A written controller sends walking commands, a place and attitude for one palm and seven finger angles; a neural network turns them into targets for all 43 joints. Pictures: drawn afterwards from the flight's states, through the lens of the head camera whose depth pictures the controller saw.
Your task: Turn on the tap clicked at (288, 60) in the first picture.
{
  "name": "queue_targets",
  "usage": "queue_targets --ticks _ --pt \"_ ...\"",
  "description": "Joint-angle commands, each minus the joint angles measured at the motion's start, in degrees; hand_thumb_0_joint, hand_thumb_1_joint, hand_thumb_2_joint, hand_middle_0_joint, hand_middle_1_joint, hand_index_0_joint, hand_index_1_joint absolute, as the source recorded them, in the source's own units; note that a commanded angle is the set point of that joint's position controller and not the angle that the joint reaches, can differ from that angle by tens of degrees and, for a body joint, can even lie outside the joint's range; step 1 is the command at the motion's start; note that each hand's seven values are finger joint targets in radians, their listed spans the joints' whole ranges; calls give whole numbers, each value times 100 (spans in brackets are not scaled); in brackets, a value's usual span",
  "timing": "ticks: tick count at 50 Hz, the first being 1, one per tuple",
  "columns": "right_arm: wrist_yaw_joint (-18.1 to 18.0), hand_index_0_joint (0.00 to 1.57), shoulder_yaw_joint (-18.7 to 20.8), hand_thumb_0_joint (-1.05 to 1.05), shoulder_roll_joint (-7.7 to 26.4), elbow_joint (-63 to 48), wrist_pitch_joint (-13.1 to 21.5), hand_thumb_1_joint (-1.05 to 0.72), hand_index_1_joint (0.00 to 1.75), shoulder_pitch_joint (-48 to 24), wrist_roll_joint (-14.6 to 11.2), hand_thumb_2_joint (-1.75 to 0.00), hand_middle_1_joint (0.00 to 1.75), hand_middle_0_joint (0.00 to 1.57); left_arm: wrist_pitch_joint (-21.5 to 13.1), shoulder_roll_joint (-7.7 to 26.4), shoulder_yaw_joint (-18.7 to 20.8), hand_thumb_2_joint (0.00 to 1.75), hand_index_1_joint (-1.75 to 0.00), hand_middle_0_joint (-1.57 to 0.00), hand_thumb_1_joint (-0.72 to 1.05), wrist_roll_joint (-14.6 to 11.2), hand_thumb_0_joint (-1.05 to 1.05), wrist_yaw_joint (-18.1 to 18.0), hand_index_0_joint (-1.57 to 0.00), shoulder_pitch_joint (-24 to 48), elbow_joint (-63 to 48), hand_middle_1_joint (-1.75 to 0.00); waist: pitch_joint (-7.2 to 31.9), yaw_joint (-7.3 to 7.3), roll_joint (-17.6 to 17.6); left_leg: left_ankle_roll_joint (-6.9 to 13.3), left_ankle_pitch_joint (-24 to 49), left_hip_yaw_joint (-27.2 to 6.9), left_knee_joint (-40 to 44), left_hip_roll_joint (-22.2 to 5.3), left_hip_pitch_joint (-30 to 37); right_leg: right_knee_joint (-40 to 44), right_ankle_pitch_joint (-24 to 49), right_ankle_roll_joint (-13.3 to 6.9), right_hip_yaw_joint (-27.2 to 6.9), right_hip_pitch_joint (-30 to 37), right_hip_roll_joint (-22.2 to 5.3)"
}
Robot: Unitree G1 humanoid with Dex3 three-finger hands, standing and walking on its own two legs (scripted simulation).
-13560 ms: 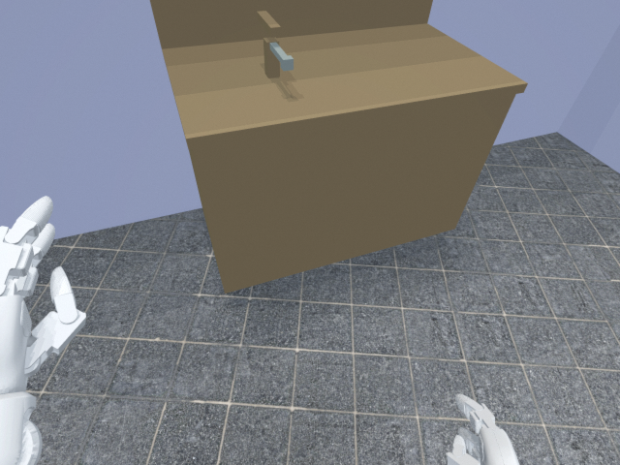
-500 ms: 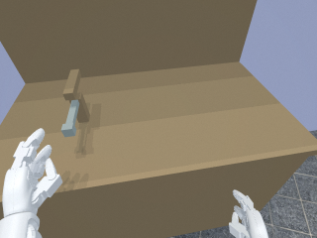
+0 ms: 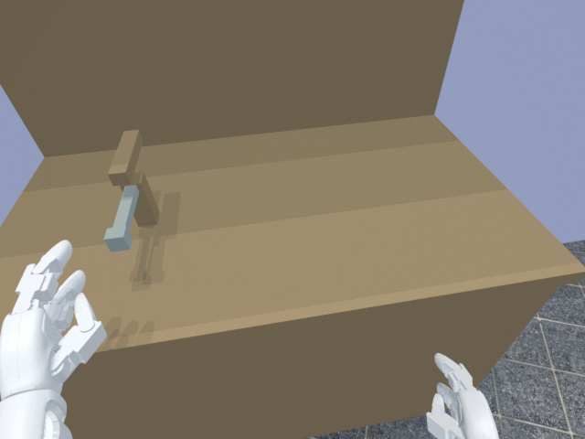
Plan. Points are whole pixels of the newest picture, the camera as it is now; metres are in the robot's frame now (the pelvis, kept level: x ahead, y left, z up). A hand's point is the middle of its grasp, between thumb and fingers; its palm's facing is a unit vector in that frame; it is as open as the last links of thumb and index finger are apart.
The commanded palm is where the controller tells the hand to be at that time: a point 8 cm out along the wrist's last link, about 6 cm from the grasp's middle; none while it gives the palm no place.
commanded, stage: reach beside the lever's end, fingers flat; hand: left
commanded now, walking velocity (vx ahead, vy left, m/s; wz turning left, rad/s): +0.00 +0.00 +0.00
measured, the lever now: (118, 239) +0.35 +0.32 +0.10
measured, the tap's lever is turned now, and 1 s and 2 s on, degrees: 0 0 0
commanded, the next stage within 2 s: none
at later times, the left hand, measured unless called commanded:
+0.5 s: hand (94, 304) +0.22 +0.27 +0.12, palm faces +0.49 -0.86 -0.12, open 7.5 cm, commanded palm +0.18 +0.31 +0.12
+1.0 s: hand (85, 289) +0.25 +0.31 +0.11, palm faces +0.49 -0.86 -0.10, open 7.6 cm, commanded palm +0.21 +0.35 +0.11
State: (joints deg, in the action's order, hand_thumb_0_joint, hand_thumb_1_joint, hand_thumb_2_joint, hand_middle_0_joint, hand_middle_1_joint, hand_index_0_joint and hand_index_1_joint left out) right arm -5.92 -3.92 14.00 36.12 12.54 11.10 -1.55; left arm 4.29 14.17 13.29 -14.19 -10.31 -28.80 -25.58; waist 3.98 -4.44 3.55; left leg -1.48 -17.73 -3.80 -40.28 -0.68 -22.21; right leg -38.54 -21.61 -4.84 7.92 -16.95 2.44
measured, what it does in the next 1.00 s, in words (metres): stands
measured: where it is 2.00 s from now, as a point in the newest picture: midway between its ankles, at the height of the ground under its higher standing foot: outside the picture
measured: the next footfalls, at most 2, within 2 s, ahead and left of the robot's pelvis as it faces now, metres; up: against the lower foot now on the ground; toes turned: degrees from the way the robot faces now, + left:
none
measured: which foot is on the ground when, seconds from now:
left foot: down 0.00-1.00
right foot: down 0.00-1.00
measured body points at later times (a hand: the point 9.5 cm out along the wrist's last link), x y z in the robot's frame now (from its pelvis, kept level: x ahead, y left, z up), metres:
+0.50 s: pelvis +0.00 +0.01 +0.00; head -0.01 -0.01 +0.45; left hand +0.19 +0.32 +0.13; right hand +0.19 -0.22 -0.08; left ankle +0.04 +0.14 -0.72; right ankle -0.01 -0.06 -0.72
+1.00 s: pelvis +0.00 +0.03 +0.00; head +0.00 +0.02 +0.45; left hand +0.22 +0.35 +0.11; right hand +0.19 -0.20 -0.08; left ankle +0.04 +0.14 -0.72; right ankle -0.01 -0.06 -0.72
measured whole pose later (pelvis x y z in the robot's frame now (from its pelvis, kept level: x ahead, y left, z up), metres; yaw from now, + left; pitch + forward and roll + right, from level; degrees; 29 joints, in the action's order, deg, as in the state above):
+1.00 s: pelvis +0.00 +0.03 +0.00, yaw -1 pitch +2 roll -1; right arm -5.7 -3.1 14.1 38.7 11.9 10.2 -1.3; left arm -2.6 15.5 19.3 -13.5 -6.7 -11.6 -2.2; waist 3.1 -2.9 2.5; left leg 0.7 -17.3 -2.3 -39.9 0.6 -24.8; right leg -37.4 -20.3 -2.5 6.4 -19.4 1.1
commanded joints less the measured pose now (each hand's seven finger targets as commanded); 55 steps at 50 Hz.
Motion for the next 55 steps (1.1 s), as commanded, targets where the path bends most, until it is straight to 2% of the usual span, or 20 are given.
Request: queue_targets --ticks 1,5,8,12,16,17,21,22,23,27,31,32,36,37,38,46,47,49,51,55 --pt "-82 20 268 0 592 -905 399 -90 30 -895 -38 -90 30 20 -542 929 705 90 -30 -20 90 -27 0 -1 -20 836 -1020 -30 229 98 -177 333 454 17 346 134 314 1144 777 425 -784 -368 -429" --pt "-114 20 279 0 600 -811 444 -90 30 -936 -55 -90 30 20 -615 1034 778 90 -30 -20 90 -62 0 78 -20 1164 -668 -30 122 143 -259 326 262 -4 298 131 203 1274 437 445 -951 -428 -481" --pt "-124 20 307 0 597 -789 437 -90 30 -937 -80 -90 30 20 -630 1114 906 90 -30 -20 90 -85 0 145 -20 1155 -487 -30 293 81 -240 315 329 13 308 140 172 1244 526 449 -998 -290 -508" --pt "-133 20 309 0 603 -746 470 -90 30 -951 -98 -90 30 20 -655 1249 1050 90 -30 -20 90 -95 0 163 -20 1357 -349 -30 238 61 -13 306 308 8 375 144 207 1234 503 419 -950 -311 -481" --pt "-137 20 317 0 639 -752 487 -90 30 -910 -73 -90 30 20 -706 1189 993 90 -29 -20 90 -110 0 172 -20 1562 -122 -29 240 115 -244 317 322 3 389 138 167 1187 571 442 -899 -352 -458" --pt "-135 20 318 0 630 -718 487 -90 30 -930 -81 -90 30 20 -730 1261 1075 90 -29 -20 90 -90 0 150 -20 1654 -101 -29 236 104 -98 314 316 8 404 154 204 1201 558 426 -906 -345 -457" --pt "-113 20 323 0 667 -761 503 -90 30 -860 -55 -90 30 20 -786 1105 914 90 -28 -19 90 -59 0 172 -19 1674 45 -28 360 120 -204 325 411 3 473 154 257 1075 785 421 -761 -338 -398" --pt "-110 20 330 0 658 -722 498 -90 30 -886 -76 -90 30 20 -808 1217 1029 90 -28 -19 90 -19 0 142 -19 1710 57 -28 400 101 -85 318 431 7 508 160 310 1062 790 400 -732 -297 -385" --pt "-98 20 323 0 646 -746 497 -90 30 -850 -60 -90 30 20 -841 1030 841 90 -27 -19 90 -1 0 154 -19 1764 36 -27 433 130 -144 324 521 4 522 172 361 993 955 398 -673 -292 -370" --pt "-94 20 338 0 676 -719 460 -90 30 -823 -38 -90 30 20 -858 1236 1068 90 -26 -19 90 23 0 132 -19 1849 177 -26 543 111 -168 323 672 17 540 174 408 944 1184 392 -628 -223 -341" --pt "-65 20 353 0 687 -753 385 -90 30 -749 -17 -90 30 20 -890 1189 1080 90 -25 -18 90 4 0 172 -18 1785 272 -25 667 116 -151 304 874 31 544 166 404 862 1440 380 -566 -136 -322" --pt "-69 20 353 0 677 -701 360 -90 30 -786 -21 -90 30 20 -898 1321 1234 90 -25 -18 90 40 0 148 -18 1816 353 -25 605 97 -104 302 861 10 562 167 415 869 1409 365 -564 -158 -307" --pt "-74 20 345 0 703 -675 331 -90 30 -752 -22 -90 30 20 -962 1264 1140 90 -24 -18 90 2 0 233 -18 2215 563 -24 526 205 -51 303 768 -11 567 158 394 897 1257 358 -561 -288 -282" --pt "-80 20 343 0 677 -648 328 -90 30 -827 -34 -90 30 20 -999 1324 1196 90 -24 -18 90 51 0 218 -18 2299 502 -24 523 182 130 298 750 -17 590 163 454 891 1197 338 -554 -293 -277" --pt "-77 20 323 0 663 -653 324 -90 30 -782 -26 -90 30 20 -1016 1132 970 90 -24 -18 90 71 0 244 -18 2439 569 -24 512 241 155 297 726 -25 587 164 480 873 1157 338 -532 -361 -271" --pt "-66 20 392 0 754 -616 302 -90 30 -690 -3 -90 30 20 -1110 1311 1176 90 -21 -17 90 34 0 382 -17 2515 1077 -21 747 202 -111 271 854 -91 602 138 464 806 1274 321 -482 -305 -225" --pt "-66 20 387 0 745 -584 270 -90 30 -736 -21 -90 30 20 -1097 1446 1322 90 -21 -17 90 65 0 357 -17 2488 1150 -21 733 145 -1 252 842 -106 645 143 449 797 1233 303 -481 -266 -220" --pt "-55 20 391 0 736 -641 253 -90 30 -709 -3 -90 30 20 -1114 1261 1142 90 -21 -17 90 81 0 347 -17 2648 1187 -21 733 198 -84 255 821 -103 632 138 456 783 1209 320 -457 -337 -216" --pt "-34 20 393 0 738 -627 246 -90 30 -702 4 -90 30 20 -1179 1346 1202 90 -20 -17 90 99 0 341 -17 2746 1148 -20 827 171 132 233 931 -108 627 136 497 746 1263 292 -461 -304 -210" --pt "-10 20 412 0 745 -603 209 -90 30 -668 25 -90 30 20 -1282 1380 1252 90 -19 -16 90 142 0 316 -16 2822 1343 -19 832 191 113 224 888 -136 613 128 446 714 1191 288 -442 -364 -185"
